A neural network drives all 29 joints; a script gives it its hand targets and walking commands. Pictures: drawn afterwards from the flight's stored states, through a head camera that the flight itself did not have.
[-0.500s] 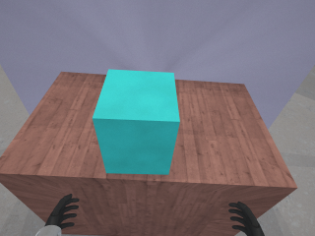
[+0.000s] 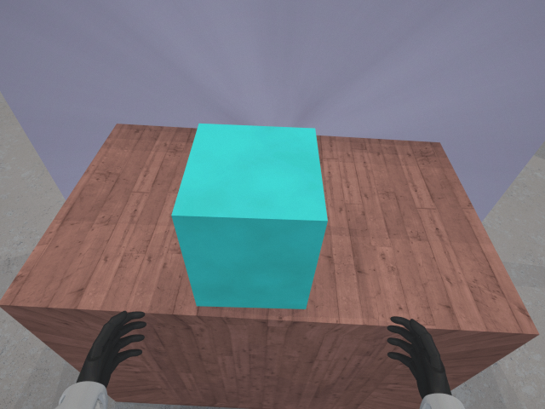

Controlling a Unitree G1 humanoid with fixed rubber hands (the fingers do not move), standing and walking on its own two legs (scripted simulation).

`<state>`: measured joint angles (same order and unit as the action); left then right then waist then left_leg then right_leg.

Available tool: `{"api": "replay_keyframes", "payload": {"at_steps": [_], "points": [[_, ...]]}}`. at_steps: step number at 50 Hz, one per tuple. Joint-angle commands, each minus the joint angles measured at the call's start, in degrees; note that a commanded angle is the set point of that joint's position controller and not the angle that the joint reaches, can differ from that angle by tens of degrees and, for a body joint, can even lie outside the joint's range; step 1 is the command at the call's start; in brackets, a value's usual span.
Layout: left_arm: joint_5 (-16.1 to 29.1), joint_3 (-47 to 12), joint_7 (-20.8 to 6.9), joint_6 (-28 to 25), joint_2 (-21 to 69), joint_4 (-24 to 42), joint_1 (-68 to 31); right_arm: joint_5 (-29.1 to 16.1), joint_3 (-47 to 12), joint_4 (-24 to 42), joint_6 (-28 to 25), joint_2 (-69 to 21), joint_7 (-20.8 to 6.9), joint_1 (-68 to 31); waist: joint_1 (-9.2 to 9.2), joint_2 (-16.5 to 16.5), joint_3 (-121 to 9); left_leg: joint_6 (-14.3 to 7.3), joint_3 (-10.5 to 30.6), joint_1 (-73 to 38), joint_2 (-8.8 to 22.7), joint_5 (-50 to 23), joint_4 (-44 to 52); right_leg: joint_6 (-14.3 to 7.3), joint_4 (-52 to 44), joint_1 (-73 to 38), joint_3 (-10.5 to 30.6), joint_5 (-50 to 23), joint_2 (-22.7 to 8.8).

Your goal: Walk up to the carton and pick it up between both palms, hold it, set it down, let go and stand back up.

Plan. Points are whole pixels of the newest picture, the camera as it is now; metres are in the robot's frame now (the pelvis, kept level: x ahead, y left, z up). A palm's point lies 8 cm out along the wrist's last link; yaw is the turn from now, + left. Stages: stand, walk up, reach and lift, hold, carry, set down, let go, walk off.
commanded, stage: reach and lift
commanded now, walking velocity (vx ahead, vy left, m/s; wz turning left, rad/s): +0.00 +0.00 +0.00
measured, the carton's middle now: (254, 219) +0.42 +0.08 +0.03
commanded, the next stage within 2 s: none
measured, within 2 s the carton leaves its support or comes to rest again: neither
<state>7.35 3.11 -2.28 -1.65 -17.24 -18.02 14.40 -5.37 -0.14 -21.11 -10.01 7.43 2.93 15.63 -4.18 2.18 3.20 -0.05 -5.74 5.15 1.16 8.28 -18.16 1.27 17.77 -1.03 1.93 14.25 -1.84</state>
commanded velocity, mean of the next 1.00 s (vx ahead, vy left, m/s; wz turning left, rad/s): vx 0.00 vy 0.00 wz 0.00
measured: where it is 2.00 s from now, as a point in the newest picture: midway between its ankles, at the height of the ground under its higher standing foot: outside the picture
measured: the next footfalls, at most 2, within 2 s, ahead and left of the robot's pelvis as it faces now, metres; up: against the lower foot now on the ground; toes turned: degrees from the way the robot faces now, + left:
none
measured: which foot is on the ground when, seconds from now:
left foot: down 0.00-1.00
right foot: down 0.00-1.00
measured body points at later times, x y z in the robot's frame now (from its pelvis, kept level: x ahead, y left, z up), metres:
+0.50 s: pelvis +0.01 -0.01 +0.00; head +0.01 -0.01 +0.45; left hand +0.22 +0.25 +0.03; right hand +0.25 -0.16 +0.02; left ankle +0.02 +0.11 -0.75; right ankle -0.04 -0.14 -0.75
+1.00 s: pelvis +0.00 -0.01 +0.00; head +0.01 +0.00 +0.45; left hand +0.29 +0.26 +0.09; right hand +0.32 -0.16 +0.08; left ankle +0.02 +0.11 -0.75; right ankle -0.04 -0.14 -0.75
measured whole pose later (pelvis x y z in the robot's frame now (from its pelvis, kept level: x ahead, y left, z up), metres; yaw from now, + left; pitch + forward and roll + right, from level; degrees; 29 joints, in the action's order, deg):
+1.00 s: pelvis +0.00 -0.01 +0.00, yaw +0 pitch -4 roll +0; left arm 10.7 11.7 -5.6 20.2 -17.2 -2.4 -7.3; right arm -16.6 -5.2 -2.8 8.4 10.1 13.4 -4.7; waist -3.6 1.1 4.8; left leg 1.0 -5.1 6.0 2.5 7.7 -17.5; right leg 0.6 16.2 -0.6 1.4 13.2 -0.4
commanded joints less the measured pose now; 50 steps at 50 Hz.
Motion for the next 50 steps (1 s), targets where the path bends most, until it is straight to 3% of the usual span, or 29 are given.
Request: {"api": "replay_keyframes", "payload": {"at_steps": [1, 7, 17, 21, 25, 32, 37, 44, 50], "points": [[0.44, 2.01, 0.08, -2.77, -5.62, 8.41, -2.55, -2.48, -0.63, 8.07, -1.31, 2.62, 0.14, -2.39, -0.82, -7.33, -2.91, 3.31, 2.1, -15.13, -0.68, -16.58, -1.28, -3.14, -7.08, 16.93, -2.15, 0.51, 2.51], [1.99, 2.27, -1.26, -3.93, -6.7, 12.27, -2.28, -3.62, -1.96, 13.16, -1.21, 1.39, 2.47, -1.22, -0.42, -6.36, -2.94, 3.04, 2.47, -15.94, -0.98, -19.47, -3.01, -2.52, -7.5, 17.58, -1.27, -2.79, 1.96], [6.6, 2.06, -3.88, -6.16, -7.69, 13.23, -5.78, -2.99, -3.94, 19.94, -1.17, -1.03, 6.43, -3.56, -0.1, -2.32, -2.8, 1.57, 3.43, -13.13, -0.71, -14.62, -3.63, -1.32, -6.52, 16.55, -0.34, -5.31, 0.66], [7.22, 2.78, -4.17, -5.76, -8.38, 12.98, -9.81, -3.64, -4.67, 20.16, 0.16, -1.09, 7.15, -6.78, -0.43, -2.61, -3.02, 1.2, 3.73, -12.46, -0.35, -12.69, -3.14, -1.54, -6.41, 16.43, -0.14, -3.14, 0.43], [7.26, 3.47, -3.61, -2.12, -8.84, 14.46, -14.95, -4.28, -4.35, 21.49, 3.84, -0.61, 7.62, -11.35, -0.5, -4.06, -3.77, 1.06, 3.32, -12.01, -0.14, -11.02, -2.21, -1.72, -6.52, 15.96, 0.12, -0.69, 0.34], [4.99, 6.9, -3.26, 6.74, -7.92, 20.97, -16.86, -7.45, -4.48, 23.91, 7.98, 1.83, 8.95, -14.18, -0.23, -5.48, -9.14, 2.62, 3.22, -16.02, -0.49, -23.1, -3.65, -0.4, -5.1, 10.92, -0.31, -15.97, 1.28], [3.55, 8.89, -3.76, 13.19, -6.62, 22.91, -20.18, -8.77, -4.29, 24.58, 11.07, 3.6, 9.99, -17.84, 0.49, -4.51, -8.78, 2.73, 3.08, -16.25, -0.68, -23.85, -2.98, 0.45, -4.88, 9.68, -0.82, -20.36, 1.82], [3.42, 10.68, -3.66, 19.04, -6.8, 24.1, -28.04, -11.04, -3.98, 27.24, 15.38, 5.6, 10.38, -26.44, 0.49, -3.75, -9.63, 2.24, 2.3, -16.06, -0.68, -22.44, -2.33, 0.48, -5.12, 10.94, -1.43, -18.73, 2.48], [4.13, 11.01, -2.81, 22.24, -8.61, 21.59, -38.99, -11.55, -2.44, 25.41, 19.15, 6.41, 10.66, -36.86, 0.77, -3.35, -12.08, 1.07, 1.31, -14.01, -0.43, -15.32, -1.19, 0.24, -5.32, 12.68, -1.46, -10.57, 2.48]]}}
